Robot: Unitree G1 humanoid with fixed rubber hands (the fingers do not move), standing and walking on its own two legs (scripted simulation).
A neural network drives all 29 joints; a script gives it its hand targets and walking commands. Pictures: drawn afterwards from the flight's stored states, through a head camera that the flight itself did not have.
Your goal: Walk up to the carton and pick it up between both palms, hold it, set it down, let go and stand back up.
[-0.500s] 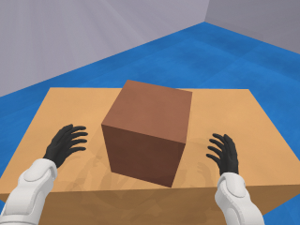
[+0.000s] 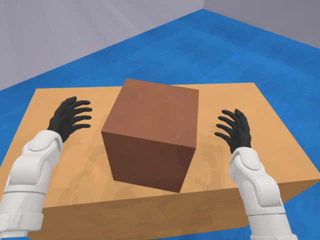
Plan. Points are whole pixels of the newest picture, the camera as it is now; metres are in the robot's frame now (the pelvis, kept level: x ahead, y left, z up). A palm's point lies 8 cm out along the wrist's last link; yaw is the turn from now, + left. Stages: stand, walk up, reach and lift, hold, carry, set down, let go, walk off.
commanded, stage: reach and lift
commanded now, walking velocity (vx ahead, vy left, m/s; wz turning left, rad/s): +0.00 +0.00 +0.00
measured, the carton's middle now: (153, 137) +0.40 -0.01 +0.01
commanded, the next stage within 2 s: none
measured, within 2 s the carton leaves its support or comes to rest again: neither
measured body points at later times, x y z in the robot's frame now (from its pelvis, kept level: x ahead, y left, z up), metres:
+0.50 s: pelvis +0.00 +0.02 +0.00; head +0.01 +0.04 +0.45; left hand +0.44 +0.19 +0.16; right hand +0.35 -0.22 +0.15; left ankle +0.00 +0.08 -0.75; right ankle +0.00 -0.13 -0.75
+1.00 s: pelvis -0.01 +0.00 +0.00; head +0.00 +0.03 +0.45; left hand +0.47 +0.16 +0.15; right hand +0.39 -0.21 +0.15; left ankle +0.00 +0.08 -0.75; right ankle +0.00 -0.13 -0.75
